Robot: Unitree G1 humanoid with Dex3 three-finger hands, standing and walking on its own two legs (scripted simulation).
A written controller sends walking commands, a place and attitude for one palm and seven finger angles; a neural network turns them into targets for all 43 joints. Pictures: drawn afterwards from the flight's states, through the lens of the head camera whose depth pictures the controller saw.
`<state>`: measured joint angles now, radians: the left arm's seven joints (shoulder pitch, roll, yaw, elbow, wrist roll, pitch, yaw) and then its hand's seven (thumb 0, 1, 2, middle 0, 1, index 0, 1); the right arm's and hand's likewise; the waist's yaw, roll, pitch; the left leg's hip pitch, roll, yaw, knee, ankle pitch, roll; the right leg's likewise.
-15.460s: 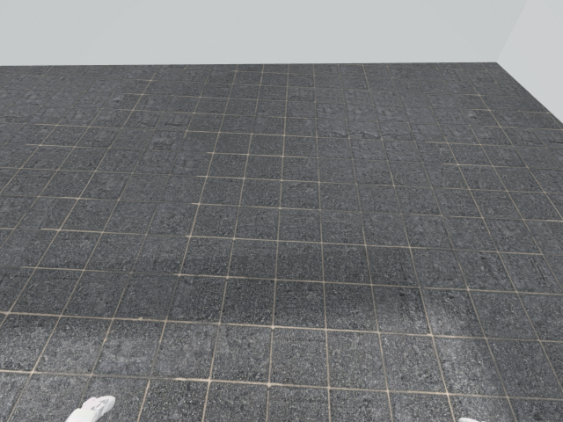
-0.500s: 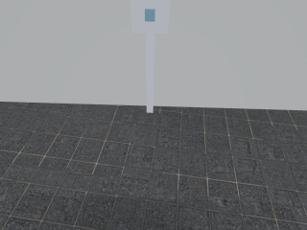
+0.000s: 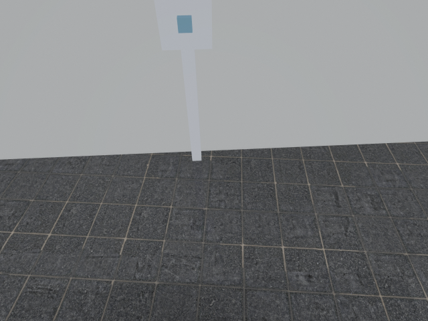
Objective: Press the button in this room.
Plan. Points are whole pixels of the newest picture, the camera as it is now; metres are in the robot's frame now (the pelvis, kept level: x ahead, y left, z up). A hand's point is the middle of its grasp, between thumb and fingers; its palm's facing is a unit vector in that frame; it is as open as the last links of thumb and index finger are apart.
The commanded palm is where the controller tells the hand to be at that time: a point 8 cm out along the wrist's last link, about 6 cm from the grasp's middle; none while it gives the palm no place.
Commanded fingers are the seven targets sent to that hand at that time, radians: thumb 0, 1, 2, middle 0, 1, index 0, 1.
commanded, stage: walk to a spot facing it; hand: left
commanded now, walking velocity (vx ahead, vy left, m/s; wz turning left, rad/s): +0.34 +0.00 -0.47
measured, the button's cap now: (184, 23) +1.13 +0.20 +0.09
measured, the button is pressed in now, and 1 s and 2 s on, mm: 0 0 0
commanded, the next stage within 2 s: turn to face it in 0.60 s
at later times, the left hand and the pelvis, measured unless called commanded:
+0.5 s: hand out of the picture +0.13 +0.11 -0.16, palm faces -0.05 -0.98 -0.17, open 7.4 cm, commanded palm none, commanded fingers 0.00 0.90 0.90 -0.20 -0.30 -0.20 -0.30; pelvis +0.17 -0.05 +0.01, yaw -8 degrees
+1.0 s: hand (181, 183) +0.53 +0.14 -0.16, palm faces -0.14 -0.97 -0.20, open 7.4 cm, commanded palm none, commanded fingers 0.00 0.90 0.90 -0.20 -0.30 -0.20 -0.30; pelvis +0.38 -0.02 +0.01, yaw -9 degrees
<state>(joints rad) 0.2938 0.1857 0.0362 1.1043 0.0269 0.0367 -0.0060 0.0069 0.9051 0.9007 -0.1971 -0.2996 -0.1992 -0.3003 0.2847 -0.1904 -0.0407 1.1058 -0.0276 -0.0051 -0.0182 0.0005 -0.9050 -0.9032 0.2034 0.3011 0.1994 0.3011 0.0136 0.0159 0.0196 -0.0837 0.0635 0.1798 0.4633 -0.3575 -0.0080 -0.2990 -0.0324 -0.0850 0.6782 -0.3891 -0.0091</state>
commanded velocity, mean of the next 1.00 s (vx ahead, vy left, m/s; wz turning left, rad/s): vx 0.22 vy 0.00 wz -0.03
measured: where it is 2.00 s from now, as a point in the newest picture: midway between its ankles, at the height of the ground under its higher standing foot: (232, 275)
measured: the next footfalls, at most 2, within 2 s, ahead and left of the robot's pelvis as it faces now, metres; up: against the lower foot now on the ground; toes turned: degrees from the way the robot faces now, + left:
left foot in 0.66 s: +0.42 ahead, +0.05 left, +0.00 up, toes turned -1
right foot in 1.16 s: +0.46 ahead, -0.16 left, +0.00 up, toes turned -12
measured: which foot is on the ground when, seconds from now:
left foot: down 0.00-0.16, up 0.18-0.64, down 0.66-1.00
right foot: down 0.00-0.68, up 0.70-1.00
